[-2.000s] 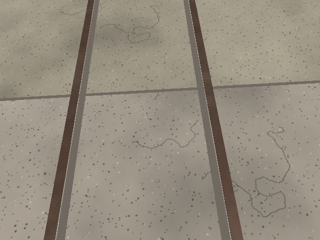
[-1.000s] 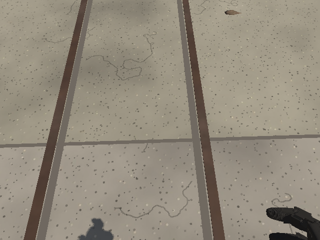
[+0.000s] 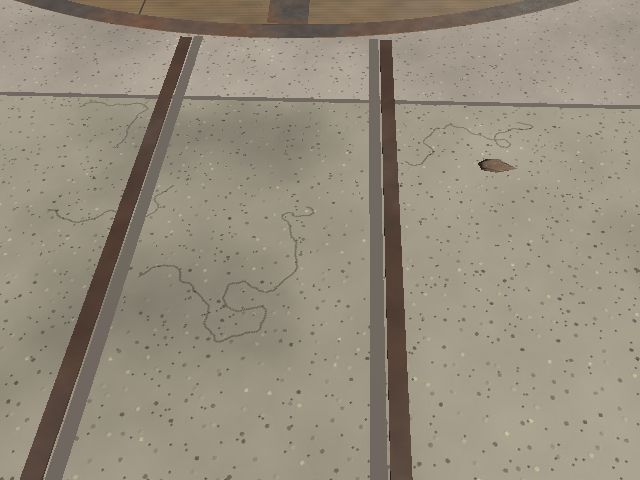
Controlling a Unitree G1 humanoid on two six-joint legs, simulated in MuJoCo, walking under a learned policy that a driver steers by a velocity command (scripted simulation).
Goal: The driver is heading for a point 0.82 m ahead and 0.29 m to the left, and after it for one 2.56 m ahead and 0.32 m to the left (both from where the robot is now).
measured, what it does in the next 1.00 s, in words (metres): walks ahead, turning left: left foot, then right foot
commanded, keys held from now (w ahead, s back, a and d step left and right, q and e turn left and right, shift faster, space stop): w+q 1.00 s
